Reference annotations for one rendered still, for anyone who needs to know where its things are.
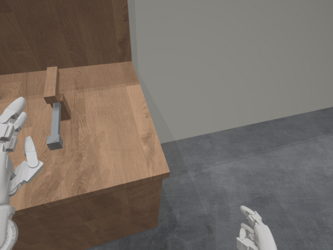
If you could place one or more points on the left robot forearm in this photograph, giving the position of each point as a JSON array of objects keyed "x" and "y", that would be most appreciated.
[{"x": 8, "y": 228}]

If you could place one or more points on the left robot hand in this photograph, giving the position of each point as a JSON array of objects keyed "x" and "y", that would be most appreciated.
[{"x": 11, "y": 122}]

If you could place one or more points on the counter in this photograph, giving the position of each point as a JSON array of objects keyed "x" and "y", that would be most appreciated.
[{"x": 105, "y": 183}]

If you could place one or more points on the right robot hand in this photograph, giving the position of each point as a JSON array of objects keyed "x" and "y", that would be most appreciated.
[{"x": 258, "y": 239}]

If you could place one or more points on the tap lever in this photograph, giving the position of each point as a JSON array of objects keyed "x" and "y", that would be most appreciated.
[{"x": 54, "y": 141}]

